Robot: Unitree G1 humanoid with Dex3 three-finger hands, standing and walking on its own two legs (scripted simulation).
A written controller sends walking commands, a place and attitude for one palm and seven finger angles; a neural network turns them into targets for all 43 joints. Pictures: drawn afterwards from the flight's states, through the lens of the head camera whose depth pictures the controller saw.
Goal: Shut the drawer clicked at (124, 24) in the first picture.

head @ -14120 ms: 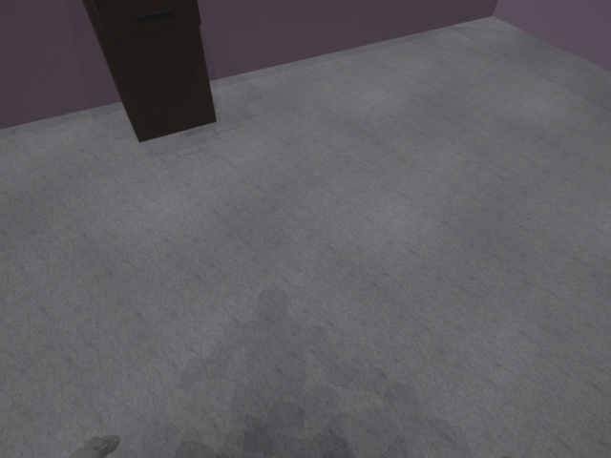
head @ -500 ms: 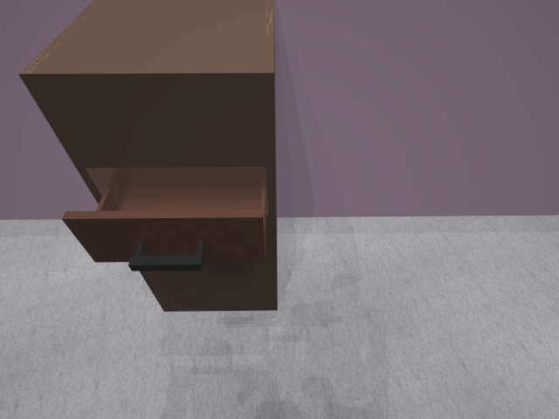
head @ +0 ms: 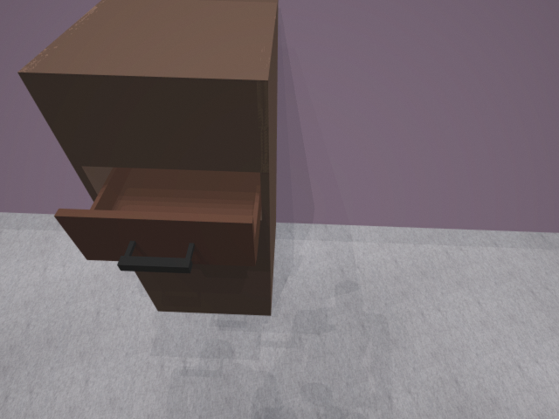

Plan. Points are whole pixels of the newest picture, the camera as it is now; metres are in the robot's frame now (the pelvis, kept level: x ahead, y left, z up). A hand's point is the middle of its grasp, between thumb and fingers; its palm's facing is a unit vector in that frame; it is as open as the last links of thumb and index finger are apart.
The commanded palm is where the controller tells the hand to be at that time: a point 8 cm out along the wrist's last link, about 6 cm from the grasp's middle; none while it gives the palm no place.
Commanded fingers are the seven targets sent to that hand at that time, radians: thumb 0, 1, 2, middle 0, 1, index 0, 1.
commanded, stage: come to a stop and stand still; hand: left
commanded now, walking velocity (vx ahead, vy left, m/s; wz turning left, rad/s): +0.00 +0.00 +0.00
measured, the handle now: (158, 255) +0.43 +0.28 -0.11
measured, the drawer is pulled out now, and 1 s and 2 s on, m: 0.14 0.14 0.14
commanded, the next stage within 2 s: look again from close up in 0.32 s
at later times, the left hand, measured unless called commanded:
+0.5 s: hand out of the picture -0.03 +0.15 -0.17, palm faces +0.02 -0.98 -0.19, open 7.4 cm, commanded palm none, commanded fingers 0.00 0.90 0.90 -0.20 -0.30 -0.20 -0.30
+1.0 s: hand out of the picture -0.03 +0.21 -0.18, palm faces +0.00 -0.98 -0.19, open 7.4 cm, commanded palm none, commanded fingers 0.00 0.90 0.90 -0.20 -0.30 -0.20 -0.30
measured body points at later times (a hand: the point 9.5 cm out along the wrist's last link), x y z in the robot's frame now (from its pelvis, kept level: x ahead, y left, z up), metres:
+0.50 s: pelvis -0.01 -0.01 +0.00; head +0.01 -0.02 +0.45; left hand -0.03 +0.20 -0.16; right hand -0.03 -0.22 -0.17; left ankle -0.05 +0.12 -0.73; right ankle -0.03 -0.07 -0.74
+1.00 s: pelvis -0.03 +0.04 +0.00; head -0.02 +0.03 +0.45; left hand -0.03 +0.26 -0.16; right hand -0.04 -0.17 -0.17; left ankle -0.04 +0.12 -0.74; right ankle -0.03 -0.07 -0.74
